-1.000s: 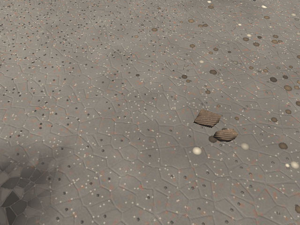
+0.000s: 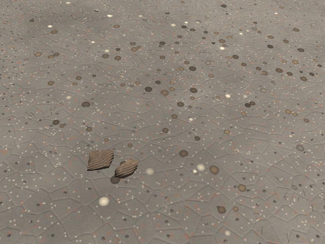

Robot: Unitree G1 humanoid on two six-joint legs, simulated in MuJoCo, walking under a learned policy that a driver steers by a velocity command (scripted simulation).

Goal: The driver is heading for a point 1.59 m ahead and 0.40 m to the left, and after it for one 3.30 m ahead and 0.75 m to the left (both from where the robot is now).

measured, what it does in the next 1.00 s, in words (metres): walks ahead, turning left: right foot, then left foot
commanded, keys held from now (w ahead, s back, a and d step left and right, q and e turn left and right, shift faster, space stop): w+q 0.76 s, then q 0.10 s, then e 0.14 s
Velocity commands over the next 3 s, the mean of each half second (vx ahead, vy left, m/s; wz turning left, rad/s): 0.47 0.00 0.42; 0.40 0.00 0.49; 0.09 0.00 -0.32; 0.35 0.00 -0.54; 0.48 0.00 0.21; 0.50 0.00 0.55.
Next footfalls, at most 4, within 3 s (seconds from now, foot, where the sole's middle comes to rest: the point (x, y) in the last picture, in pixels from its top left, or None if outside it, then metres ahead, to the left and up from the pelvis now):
0.14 right None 0.19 -0.15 -0.78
0.62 left None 0.44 0.17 -0.78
1.08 right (123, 194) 0.73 0.10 -0.78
1.46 left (76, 225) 0.60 0.29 -0.78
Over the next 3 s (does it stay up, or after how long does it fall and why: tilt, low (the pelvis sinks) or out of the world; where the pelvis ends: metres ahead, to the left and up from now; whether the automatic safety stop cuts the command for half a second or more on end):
stays up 1.29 0.14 -0.03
